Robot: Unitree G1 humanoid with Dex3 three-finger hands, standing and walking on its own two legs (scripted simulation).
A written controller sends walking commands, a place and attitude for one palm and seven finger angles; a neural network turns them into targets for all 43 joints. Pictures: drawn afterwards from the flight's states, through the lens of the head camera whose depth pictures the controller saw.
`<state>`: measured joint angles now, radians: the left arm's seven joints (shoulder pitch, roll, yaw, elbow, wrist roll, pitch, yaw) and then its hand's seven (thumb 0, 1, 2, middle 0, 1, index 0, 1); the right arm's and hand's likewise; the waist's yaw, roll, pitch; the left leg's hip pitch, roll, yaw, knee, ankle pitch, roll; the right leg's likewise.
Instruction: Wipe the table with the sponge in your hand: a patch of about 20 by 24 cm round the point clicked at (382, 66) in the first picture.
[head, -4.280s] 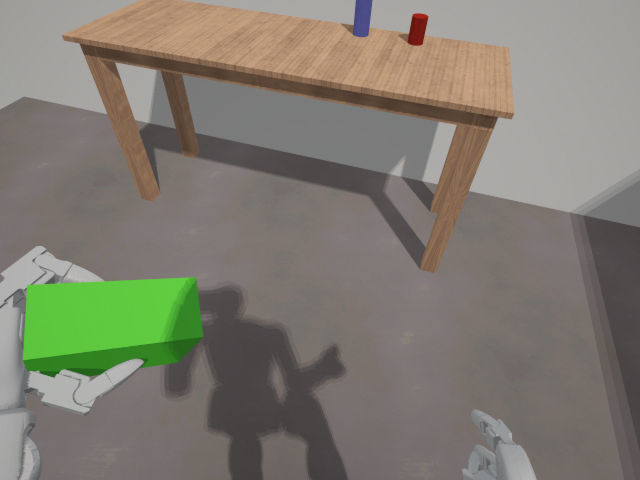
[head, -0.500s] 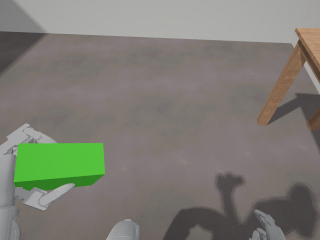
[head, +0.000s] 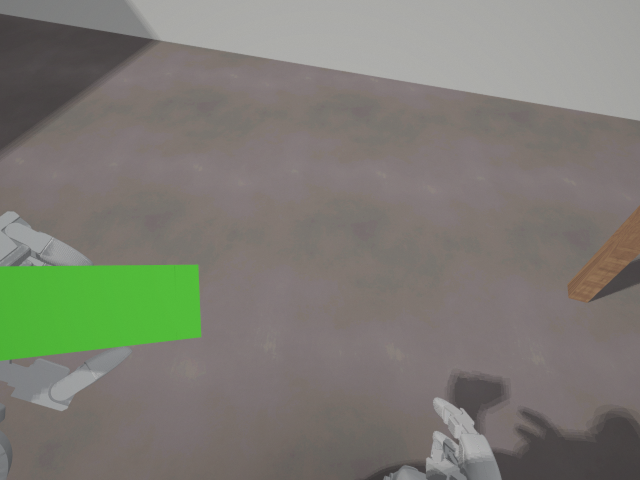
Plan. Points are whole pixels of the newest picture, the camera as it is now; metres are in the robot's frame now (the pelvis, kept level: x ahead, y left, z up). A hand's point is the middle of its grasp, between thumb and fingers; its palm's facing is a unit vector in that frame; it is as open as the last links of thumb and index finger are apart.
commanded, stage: walk to a spot facing it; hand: left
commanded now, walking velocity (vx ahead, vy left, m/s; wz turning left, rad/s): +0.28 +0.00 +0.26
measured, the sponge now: (130, 309) +0.22 +0.19 +0.18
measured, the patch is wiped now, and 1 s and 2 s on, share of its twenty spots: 0.00 0.00 0.00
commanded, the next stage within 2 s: turn to face it in 0.28 s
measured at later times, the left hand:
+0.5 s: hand (56, 252) +0.27 +0.27 +0.19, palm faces +0.54 -0.72 -0.43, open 10.2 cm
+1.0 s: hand (209, 220) +0.35 +0.16 +0.16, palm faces +0.31 -0.81 -0.50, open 10.2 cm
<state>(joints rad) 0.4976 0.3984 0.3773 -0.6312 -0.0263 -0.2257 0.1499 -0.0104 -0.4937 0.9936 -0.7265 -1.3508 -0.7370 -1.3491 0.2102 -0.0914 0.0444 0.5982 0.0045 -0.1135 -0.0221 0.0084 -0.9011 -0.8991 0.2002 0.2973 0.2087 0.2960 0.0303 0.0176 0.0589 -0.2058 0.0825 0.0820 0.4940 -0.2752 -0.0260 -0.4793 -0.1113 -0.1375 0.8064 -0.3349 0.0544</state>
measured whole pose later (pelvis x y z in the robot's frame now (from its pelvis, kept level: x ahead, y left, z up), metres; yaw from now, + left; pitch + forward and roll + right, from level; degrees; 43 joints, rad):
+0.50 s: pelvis +0.09 +0.01 -0.02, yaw +9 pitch -1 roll +0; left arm 0.50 0.44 0.45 -0.70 -0.03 -0.24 0.20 -0.01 -0.50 1.00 -0.72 -1.36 -0.73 -1.35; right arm 0.19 -0.25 -0.08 0.55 0.00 -0.04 -0.07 0.01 -0.91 -0.90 0.19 0.30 0.20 0.29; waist -0.01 -0.07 0.11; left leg -0.35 0.07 0.16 0.64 -0.24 0.02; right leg -0.33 -0.16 -0.16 0.87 -0.50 0.03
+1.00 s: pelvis +0.10 -0.06 -0.01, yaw -4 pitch -1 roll +3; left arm 0.45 0.35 0.36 -0.50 -0.04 -0.16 0.14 -0.01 -0.50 1.00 -0.72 -1.36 -0.73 -1.36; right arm 0.09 -0.23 -0.01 0.58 0.01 -0.01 -0.01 0.01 -0.90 -0.90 0.20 0.30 0.21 0.30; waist 0.01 0.03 0.15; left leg -0.49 0.07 0.03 1.23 -0.45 -0.10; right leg -0.38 0.04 -0.07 0.59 -0.20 -0.12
